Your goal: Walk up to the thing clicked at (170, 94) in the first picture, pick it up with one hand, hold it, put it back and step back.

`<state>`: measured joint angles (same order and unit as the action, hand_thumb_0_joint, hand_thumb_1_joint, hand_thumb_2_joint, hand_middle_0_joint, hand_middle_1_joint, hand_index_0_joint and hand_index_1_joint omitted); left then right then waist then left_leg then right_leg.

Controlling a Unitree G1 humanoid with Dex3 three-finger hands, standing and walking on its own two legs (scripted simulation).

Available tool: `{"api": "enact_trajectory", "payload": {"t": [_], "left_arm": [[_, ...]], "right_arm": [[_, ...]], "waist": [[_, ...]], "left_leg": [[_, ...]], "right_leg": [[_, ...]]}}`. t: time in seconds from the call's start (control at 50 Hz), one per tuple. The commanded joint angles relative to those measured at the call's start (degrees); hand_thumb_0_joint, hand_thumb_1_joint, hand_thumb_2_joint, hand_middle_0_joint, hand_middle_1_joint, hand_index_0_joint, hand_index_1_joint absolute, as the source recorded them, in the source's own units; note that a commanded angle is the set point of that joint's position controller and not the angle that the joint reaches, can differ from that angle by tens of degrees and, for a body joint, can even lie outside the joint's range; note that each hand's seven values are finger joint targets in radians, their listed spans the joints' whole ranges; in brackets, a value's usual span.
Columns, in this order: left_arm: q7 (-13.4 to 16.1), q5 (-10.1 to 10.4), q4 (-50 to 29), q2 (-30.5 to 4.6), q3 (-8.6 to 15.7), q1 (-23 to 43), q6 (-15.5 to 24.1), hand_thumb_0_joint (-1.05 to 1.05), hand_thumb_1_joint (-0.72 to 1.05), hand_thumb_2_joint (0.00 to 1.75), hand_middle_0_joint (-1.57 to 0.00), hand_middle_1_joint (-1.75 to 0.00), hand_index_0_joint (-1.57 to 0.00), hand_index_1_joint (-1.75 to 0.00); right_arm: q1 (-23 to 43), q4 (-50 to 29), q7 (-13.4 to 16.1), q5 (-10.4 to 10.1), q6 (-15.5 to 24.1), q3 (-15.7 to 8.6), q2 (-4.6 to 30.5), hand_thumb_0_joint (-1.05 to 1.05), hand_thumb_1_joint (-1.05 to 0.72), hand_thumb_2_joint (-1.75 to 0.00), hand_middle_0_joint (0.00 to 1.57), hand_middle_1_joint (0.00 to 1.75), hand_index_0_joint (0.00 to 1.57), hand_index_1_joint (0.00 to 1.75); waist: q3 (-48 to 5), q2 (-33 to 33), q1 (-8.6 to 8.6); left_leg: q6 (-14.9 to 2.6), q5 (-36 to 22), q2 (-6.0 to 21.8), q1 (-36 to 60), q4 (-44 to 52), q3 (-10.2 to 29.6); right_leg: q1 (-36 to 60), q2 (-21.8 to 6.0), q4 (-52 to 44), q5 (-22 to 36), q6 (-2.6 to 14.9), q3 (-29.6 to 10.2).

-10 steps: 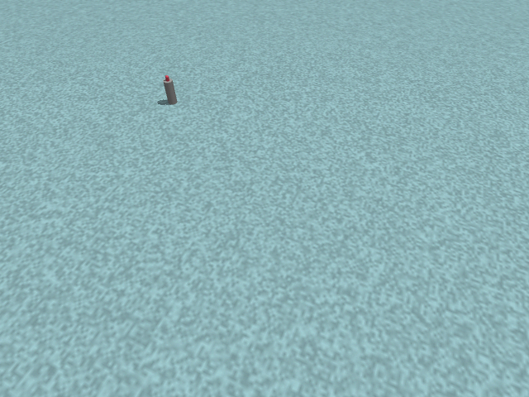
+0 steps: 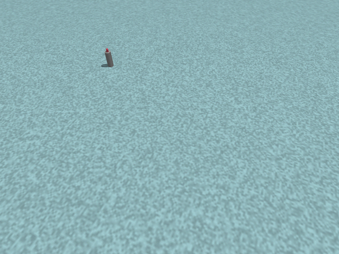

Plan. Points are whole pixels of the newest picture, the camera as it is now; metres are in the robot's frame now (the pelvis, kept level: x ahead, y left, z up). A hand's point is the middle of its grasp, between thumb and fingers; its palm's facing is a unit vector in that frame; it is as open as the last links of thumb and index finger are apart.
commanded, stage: stand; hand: left
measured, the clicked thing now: (108, 57) +1.97 +0.59 -0.69
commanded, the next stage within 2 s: walk up in 0.92 s
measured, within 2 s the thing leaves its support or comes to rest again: neither
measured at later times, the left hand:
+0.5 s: hand out of the picture +0.08 +0.25 -0.16, palm faces -0.02 -0.94 -0.34, open 7.4 cm
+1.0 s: hand out of the picture +0.08 +0.26 -0.15, palm faces +0.00 -0.95 -0.33, open 7.4 cm
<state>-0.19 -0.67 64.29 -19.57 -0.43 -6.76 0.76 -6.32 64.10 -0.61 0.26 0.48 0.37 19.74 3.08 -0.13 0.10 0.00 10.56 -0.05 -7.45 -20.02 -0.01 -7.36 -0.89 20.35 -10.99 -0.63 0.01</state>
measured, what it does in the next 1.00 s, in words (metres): stands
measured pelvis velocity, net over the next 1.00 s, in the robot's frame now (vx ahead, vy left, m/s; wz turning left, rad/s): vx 0.01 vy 0.00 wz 0.02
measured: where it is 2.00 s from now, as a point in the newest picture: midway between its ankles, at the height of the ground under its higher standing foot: (149, 206)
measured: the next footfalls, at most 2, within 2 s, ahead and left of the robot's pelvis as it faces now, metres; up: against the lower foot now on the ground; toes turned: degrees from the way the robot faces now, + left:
left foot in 1.26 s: +0.18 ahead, +0.22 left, +0.00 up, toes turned +13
right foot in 1.72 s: +0.52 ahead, -0.02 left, +0.00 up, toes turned +4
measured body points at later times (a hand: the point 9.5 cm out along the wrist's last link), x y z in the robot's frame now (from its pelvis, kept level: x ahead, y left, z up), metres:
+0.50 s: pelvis +0.00 +0.00 +0.00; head +0.01 +0.00 +0.45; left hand +0.08 +0.30 -0.13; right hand +0.08 -0.30 -0.13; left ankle +0.00 +0.12 -0.75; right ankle +0.00 -0.13 -0.75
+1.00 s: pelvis +0.01 +0.00 +0.00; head +0.01 +0.00 +0.45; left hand +0.08 +0.31 -0.13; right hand +0.09 -0.31 -0.13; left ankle +0.00 +0.12 -0.74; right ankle +0.00 -0.12 -0.74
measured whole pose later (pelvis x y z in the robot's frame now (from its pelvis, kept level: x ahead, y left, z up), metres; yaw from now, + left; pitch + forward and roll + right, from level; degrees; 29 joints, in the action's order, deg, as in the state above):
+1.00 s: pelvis +0.01 +0.00 +0.00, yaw +1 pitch -1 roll +0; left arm -2.7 -1.7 61.5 -20.7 2.1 -8.9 2.1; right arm -9.8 61.5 -3.2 1.3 0.9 -2.3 21.0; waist 0.6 0.4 0.0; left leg -2.2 21.2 -0.2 -10.6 -27.5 1.5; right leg -9.4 -0.8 26.8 -22.2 1.5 1.5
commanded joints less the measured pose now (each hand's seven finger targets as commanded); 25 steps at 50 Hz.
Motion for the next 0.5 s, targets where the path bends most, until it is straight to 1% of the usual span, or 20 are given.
{"api": "enact_trajectory", "payload": {"t": [0.0, 0.06, 0.08, 0.12, 0.18, 0.26, 0.3, 0.32, 0.38, 0.46, 0.48], "left_arm": [[0.7, 0.2, -3.4, -12.4, 2.2, 1.8, 1.2, 0.0, 0.9, 0.9, -0.2, -0.3, -0.2, -0.3], [0.7, 0.3, -3.5, -12.2, 2.1, 2.1, 1.2, 0.0, 0.9, 0.9, -0.2, -0.3, -0.2, -0.3], [0.7, 0.3, -3.3, -12.2, 2.1, 2.1, 1.2, 0.0, 0.9, 0.9, -0.2, -0.3, -0.2, -0.3], [0.7, 0.4, -3.2, -12.3, 2.3, 2.1, 1.1, 0.0, 0.9, 0.9, -0.2, -0.3, -0.2, -0.3], [0.7, 0.2, -3.4, -12.5, 2.3, 2.1, 1.1, 0.0, 0.9, 0.9, -0.2, -0.3, -0.2, -0.3], [0.7, 0.3, -3.4, -12.2, 2.2, 2.0, 1.1, 0.0, 0.9, 0.9, -0.2, -0.3, -0.2, -0.3], [0.7, 0.3, -3.3, -12.4, 2.3, 2.2, 1.1, 0.0, 0.9, 0.9, -0.2, -0.3, -0.2, -0.3], [0.7, 0.3, -3.3, -12.6, 2.4, 2.2, 1.1, 0.0, 0.9, 0.9, -0.2, -0.3, -0.2, -0.3], [0.7, 0.3, -3.4, -12.3, 2.4, 2.2, 1.1, 0.0, 0.9, 0.9, -0.2, -0.3, -0.2, -0.3], [0.7, 0.2, -3.3, -12.2, 2.3, 1.9, 1.1, 0.0, 0.9, 0.9, -0.2, -0.3, -0.2, -0.3], [0.8, 0.3, -3.2, -12.4, 2.4, 2.1, 1.1, 0.0, 0.9, 0.9, -0.2, -0.3, -0.2, -0.3]], "right_arm": [[2.6, -3.3, 1.1, 0.1, 1.6, -2.4, 12.1, 0.0, -0.9, -0.9, 0.2, 0.3, 0.2, 0.3], [2.2, -3.1, 1.1, 0.1, 1.5, -2.4, 12.1, 0.0, -0.9, -0.9, 0.2, 0.3, 0.2, 0.3], [2.4, -3.2, 1.1, 0.1, 1.5, -2.3, 11.9, 0.0, -0.9, -0.9, 0.2, 0.3, 0.2, 0.3], [2.2, -3.0, 1.1, 0.1, 1.5, -2.3, 11.9, 0.0, -0.9, -0.9, 0.2, 0.3, 0.2, 0.3], [2.4, -3.2, 1.1, 0.1, 1.5, -2.3, 12.1, 0.0, -0.9, -0.9, 0.2, 0.3, 0.2, 0.3], [2.2, -3.2, 1.1, 0.0, 1.5, -2.3, 12.2, 0.0, -0.9, -0.9, 0.2, 0.3, 0.2, 0.3], [2.1, -3.1, 1.1, 0.1, 1.5, -2.2, 12.0, 0.0, -0.9, -0.9, 0.2, 0.3, 0.2, 0.3], [2.1, -3.1, 1.1, 0.1, 1.5, -2.3, 12.0, 0.0, -0.9, -0.9, 0.2, 0.3, 0.2, 0.3], [2.1, -3.1, 1.1, 0.1, 1.5, -2.3, 12.3, 0.0, -0.9, -0.9, 0.2, 0.3, 0.2, 0.3], [2.5, -3.3, 1.1, 0.0, 1.6, -2.3, 12.2, 0.0, -0.9, -0.9, 0.2, 0.3, 0.2, 0.3], [2.0, -3.2, 1.1, 0.1, 1.5, -2.3, 12.1, 0.0, -0.9, -0.9, 0.2, 0.3, 0.2, 0.3]], "waist": [[-4.6, 0.3, 0.12], [-4.8, 0.0, 0.16], [-4.4, 0.2, 0.12], [-3.9, 0.2, 0.22], [-4.6, 0.3, 0.24], [-4.5, 0.4, 0.23], [-4.0, 0.3, 0.03], [-4.2, 0.2, 0.11], [-4.8, 0.4, 0.19], [-4.2, 0.2, 0.26], [-3.9, -0.2, -0.01]], "left_leg": [[-1.79, -7.9, 7.1, 1.4, 3.1, 5.7], [-1.82, -8.3, 7.1, 1.0, 3.2, 5.8], [-1.53, -8.5, 6.9, 0.9, 3.3, 5.8], [-1.6, -7.8, 6.8, 0.1, 3.5, 5.6], [-1.48, -8.0, 7.0, 1.0, 3.5, 5.8], [-1.61, -8.6, 7.1, 1.2, 3.4, 5.9], [-1.41, -8.1, 6.9, 0.7, 3.7, 5.8], [-1.44, -8.0, 7.1, 1.0, 3.8, 5.9], [-1.67, -8.6, 7.2, 1.4, 3.6, 5.8], [-1.57, -9.5, 7.2, 1.7, 3.8, 6.0], [-1.48, -9.2, 7.1, 1.4, 4.0, 5.9]], "right_leg": [[0.6, -6.4, -3.1, 6.7, 2.09, -4.9], [1.7, -6.5, -3.4, 7.5, 2.15, -5.0], [1.4, -6.3, -3.3, 7.3, 2.09, -4.9], [1.7, -6.5, -3.6, 7.2, 2.09, -5.0], [1.7, -6.5, -3.5, 7.0, 2.2, -4.9], [1.8, -6.6, -3.9, 7.3, 2.12, -4.9], [1.8, -6.5, -4.0, 7.5, 1.98, -4.9], [1.8, -6.6, -3.8, 7.1, 2.16, -5.0], [2.2, -6.7, -4.0, 7.7, 2.14, -4.9], [1.7, -6.4, -4.0, 8.1, 1.89, -4.5], [1.7, -6.5, -4.2, 7.7, 1.86, -4.6]]}}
